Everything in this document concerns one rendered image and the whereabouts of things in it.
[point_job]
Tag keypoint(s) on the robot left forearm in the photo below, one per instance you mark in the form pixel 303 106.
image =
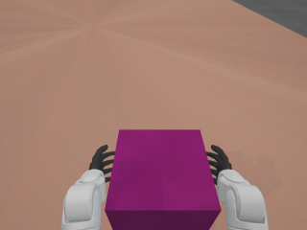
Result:
pixel 82 205

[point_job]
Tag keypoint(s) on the carton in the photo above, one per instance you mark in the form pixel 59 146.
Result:
pixel 161 180

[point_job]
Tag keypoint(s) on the robot right forearm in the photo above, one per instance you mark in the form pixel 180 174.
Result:
pixel 245 206

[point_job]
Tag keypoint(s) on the left robot hand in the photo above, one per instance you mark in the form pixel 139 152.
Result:
pixel 98 163

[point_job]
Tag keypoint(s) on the right robot hand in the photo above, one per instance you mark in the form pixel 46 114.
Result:
pixel 221 164

